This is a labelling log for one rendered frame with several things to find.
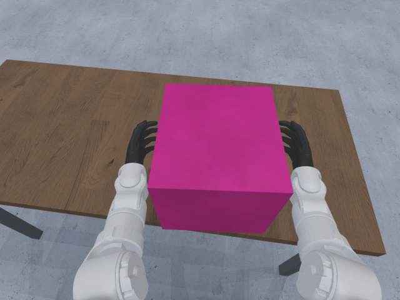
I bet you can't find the left robot forearm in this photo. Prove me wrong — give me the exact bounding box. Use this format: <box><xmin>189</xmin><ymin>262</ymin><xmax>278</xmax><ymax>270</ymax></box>
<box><xmin>73</xmin><ymin>162</ymin><xmax>149</xmax><ymax>299</ymax></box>

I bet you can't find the right robot hand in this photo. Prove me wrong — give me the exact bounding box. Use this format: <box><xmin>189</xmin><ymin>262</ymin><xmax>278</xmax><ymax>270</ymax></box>
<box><xmin>279</xmin><ymin>121</ymin><xmax>314</xmax><ymax>170</ymax></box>

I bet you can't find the right robot forearm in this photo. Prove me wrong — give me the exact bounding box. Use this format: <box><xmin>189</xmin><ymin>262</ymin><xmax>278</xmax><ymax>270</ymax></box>
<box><xmin>289</xmin><ymin>166</ymin><xmax>382</xmax><ymax>300</ymax></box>

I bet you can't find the left robot upper arm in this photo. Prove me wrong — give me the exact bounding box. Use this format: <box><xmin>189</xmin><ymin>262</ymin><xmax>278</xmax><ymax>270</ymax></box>
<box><xmin>74</xmin><ymin>250</ymin><xmax>149</xmax><ymax>300</ymax></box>

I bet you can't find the carton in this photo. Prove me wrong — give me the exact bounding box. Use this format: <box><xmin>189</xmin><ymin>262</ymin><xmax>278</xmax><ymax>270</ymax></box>
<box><xmin>147</xmin><ymin>84</ymin><xmax>293</xmax><ymax>233</ymax></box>

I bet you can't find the table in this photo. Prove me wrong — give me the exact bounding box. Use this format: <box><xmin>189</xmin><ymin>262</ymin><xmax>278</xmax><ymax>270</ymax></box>
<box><xmin>0</xmin><ymin>59</ymin><xmax>386</xmax><ymax>276</ymax></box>

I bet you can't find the right robot upper arm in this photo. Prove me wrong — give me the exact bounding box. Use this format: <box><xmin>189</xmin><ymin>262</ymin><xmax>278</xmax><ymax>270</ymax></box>
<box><xmin>296</xmin><ymin>249</ymin><xmax>381</xmax><ymax>300</ymax></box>

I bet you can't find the left robot hand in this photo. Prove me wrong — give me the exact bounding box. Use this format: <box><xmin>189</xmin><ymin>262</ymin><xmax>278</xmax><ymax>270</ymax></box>
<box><xmin>125</xmin><ymin>120</ymin><xmax>158</xmax><ymax>165</ymax></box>

